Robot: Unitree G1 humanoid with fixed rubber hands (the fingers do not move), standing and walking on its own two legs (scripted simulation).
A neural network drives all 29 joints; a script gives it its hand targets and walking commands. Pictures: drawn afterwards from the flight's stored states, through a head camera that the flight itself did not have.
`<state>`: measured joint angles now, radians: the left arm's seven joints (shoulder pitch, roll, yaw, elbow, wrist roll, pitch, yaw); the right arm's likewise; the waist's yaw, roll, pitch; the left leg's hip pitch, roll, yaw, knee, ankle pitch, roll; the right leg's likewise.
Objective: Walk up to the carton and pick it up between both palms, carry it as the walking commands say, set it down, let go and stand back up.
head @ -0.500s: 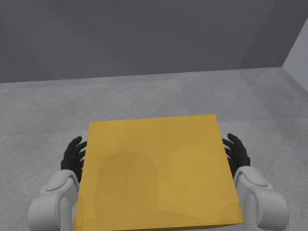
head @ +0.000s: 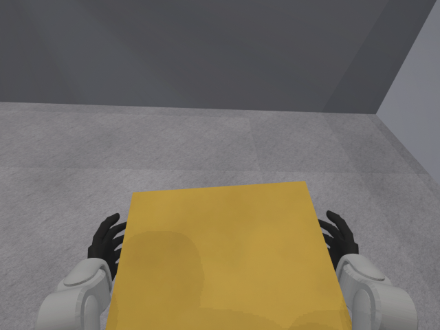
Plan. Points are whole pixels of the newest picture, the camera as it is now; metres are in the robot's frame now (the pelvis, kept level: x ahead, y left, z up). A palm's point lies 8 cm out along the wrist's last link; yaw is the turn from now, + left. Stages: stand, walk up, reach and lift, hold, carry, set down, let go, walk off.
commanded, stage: carry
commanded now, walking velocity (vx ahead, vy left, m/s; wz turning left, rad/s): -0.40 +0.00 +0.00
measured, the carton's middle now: (225, 281) +0.23 +0.00 +0.01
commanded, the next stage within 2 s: none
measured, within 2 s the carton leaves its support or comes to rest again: neither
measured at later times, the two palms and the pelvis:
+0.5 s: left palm out of the picture -0.01 +0.14 +0.10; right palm out of the picture -0.04 -0.23 +0.08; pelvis -0.25 -0.02 +0.00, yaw -4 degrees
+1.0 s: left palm out of the picture -0.20 +0.18 +0.09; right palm out of the picture -0.24 -0.20 +0.09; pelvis -0.45 +0.01 +0.00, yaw -4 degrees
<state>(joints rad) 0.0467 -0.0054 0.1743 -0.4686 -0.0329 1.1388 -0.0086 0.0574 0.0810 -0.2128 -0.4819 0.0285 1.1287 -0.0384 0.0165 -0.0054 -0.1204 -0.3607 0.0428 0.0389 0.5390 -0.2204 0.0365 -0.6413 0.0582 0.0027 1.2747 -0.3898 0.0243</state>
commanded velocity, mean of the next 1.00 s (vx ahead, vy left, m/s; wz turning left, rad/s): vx -0.18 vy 0.00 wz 0.00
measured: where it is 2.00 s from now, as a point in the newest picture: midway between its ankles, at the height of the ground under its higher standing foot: outside the picture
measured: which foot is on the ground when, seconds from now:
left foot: down 0.00-0.22, up 0.24-0.60, down 0.62-1.00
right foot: up 0.00-0.18, down 0.20-0.64, up 0.66-0.96, down 0.98-1.00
